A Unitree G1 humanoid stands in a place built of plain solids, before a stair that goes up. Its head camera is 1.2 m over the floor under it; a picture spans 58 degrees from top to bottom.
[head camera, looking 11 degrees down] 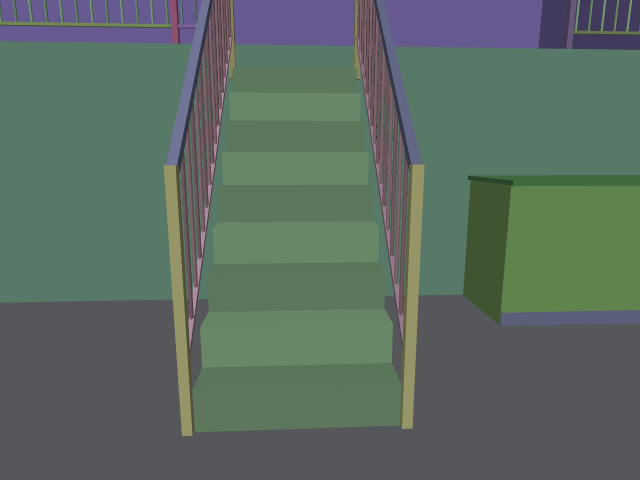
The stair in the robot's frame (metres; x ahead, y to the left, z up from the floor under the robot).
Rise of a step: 0.20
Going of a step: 0.20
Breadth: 0.92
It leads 3 degrees to the left of straight ahead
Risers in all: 10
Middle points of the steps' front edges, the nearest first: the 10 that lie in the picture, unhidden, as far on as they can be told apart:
1.74 0.10 0.20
1.94 0.11 0.41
2.15 0.12 0.61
2.35 0.13 0.82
2.55 0.14 1.02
2.76 0.15 1.22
2.96 0.16 1.43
3.17 0.17 1.63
3.37 0.18 1.84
3.57 0.19 2.04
